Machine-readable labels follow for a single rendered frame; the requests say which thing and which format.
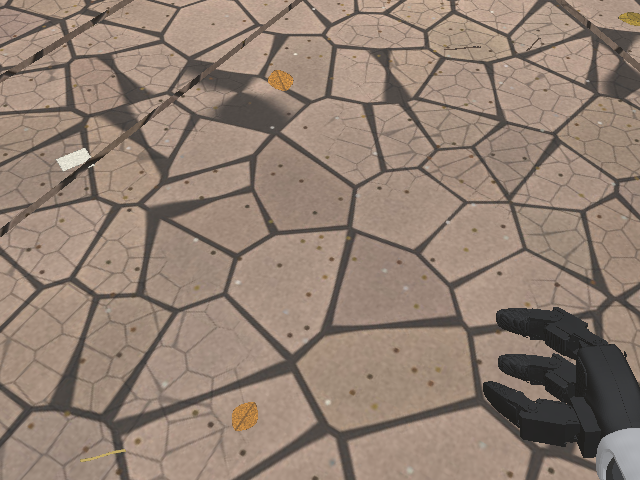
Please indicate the right robot forearm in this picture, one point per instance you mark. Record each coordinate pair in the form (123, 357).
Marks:
(618, 455)

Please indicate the right robot hand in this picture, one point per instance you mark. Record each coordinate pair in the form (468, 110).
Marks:
(601, 391)

